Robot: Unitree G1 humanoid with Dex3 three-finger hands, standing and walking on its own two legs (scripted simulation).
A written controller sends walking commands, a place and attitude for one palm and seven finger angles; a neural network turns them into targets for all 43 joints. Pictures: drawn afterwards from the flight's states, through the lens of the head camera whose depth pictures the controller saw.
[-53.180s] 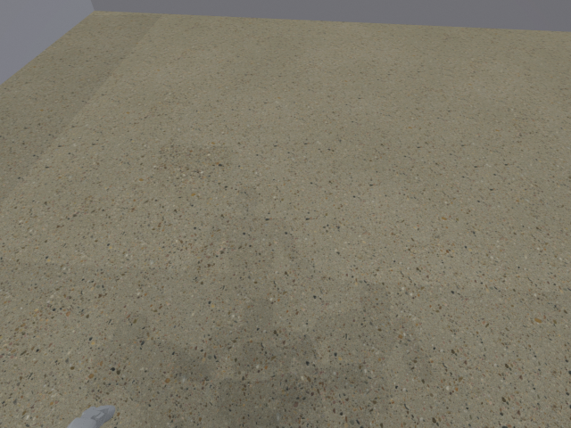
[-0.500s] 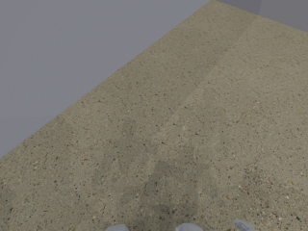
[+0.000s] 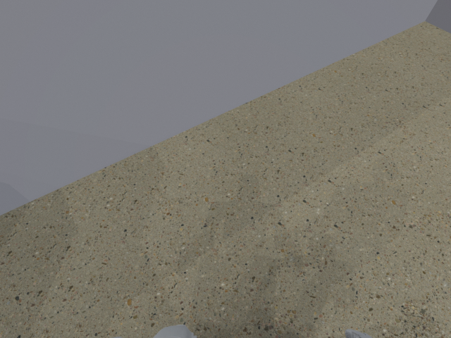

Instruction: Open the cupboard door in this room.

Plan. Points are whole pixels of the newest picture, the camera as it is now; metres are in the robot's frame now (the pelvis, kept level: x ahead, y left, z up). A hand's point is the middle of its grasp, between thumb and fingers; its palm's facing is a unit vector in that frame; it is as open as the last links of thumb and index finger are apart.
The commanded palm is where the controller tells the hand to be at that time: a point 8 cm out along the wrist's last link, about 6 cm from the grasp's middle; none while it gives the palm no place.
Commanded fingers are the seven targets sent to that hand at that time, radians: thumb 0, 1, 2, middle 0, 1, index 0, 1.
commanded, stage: turn to face it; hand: left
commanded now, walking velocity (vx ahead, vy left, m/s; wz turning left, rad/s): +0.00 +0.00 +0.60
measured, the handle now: out of the picture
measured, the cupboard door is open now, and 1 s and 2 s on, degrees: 49 49 49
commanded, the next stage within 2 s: none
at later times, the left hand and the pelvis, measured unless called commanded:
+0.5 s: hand out of the picture +0.06 +0.19 -0.15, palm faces +0.27 -0.91 -0.31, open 7.3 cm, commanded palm none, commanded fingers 0.00 0.90 0.90 -0.20 -0.30 -0.20 -0.30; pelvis +0.02 -0.04 +0.00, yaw +17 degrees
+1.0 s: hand out of the picture -0.02 +0.20 -0.16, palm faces +0.57 -0.78 -0.27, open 7.4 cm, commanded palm none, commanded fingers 0.00 0.90 0.90 -0.20 -0.30 -0.20 -0.30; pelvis +0.03 -0.03 +0.00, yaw +34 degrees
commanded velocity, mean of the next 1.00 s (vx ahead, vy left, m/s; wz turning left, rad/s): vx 0.00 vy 0.00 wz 0.60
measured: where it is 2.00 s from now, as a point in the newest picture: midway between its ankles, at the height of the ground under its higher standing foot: outside the picture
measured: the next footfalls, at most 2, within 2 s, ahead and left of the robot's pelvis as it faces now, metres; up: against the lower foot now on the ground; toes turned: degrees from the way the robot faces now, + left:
left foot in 0.04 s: +0.04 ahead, +0.12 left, +0.00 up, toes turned +8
right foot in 0.40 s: +0.07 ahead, -0.15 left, +0.00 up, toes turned +10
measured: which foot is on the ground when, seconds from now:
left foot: up 0.00-0.02, down 0.04-0.38, up 0.40-0.72, down 0.74-1.00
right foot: down 0.00-0.04, up 0.06-0.38, down 0.40-0.74, up 0.76-1.00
